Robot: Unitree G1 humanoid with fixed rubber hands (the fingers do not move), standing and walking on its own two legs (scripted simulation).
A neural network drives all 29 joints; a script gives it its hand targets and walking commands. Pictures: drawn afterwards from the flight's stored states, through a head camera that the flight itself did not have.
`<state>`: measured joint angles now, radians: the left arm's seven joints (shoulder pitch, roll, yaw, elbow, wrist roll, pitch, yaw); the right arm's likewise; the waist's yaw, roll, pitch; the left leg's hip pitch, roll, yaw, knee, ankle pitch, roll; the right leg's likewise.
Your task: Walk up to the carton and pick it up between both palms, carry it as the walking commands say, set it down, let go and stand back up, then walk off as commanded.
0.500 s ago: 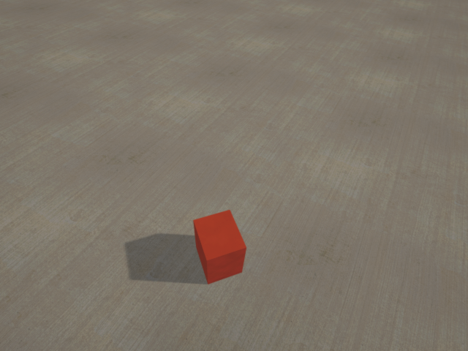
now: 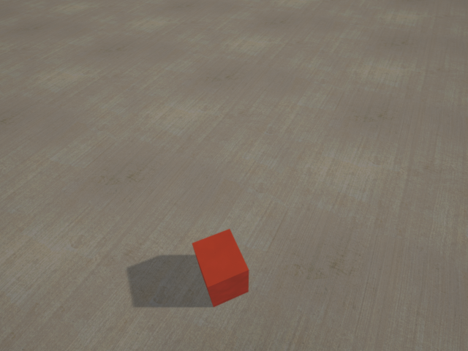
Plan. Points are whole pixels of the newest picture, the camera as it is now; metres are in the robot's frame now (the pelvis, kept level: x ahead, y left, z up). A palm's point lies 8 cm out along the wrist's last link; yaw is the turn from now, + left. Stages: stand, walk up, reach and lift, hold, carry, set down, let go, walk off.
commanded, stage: walk up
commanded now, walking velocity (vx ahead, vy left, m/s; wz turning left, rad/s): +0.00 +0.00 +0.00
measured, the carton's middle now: (221, 268) +0.52 +0.10 -0.66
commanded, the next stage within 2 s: none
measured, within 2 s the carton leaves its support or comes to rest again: neither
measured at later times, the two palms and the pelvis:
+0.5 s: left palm out of the picture -0.02 +0.20 -0.16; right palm out of the picture +0.02 -0.20 -0.15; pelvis +0.03 +0.00 +0.00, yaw +2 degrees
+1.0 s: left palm (140, 329) +0.19 +0.22 -0.14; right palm out of the picture -0.01 -0.26 -0.16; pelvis +0.12 -0.04 -0.03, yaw +13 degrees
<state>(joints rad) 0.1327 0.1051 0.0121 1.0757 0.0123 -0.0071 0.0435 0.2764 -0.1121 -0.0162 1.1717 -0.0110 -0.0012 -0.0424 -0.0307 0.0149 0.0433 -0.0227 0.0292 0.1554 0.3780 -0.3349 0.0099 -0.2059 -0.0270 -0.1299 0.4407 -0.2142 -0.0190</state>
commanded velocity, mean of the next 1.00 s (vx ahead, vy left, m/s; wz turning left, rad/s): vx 0.10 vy -0.04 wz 0.16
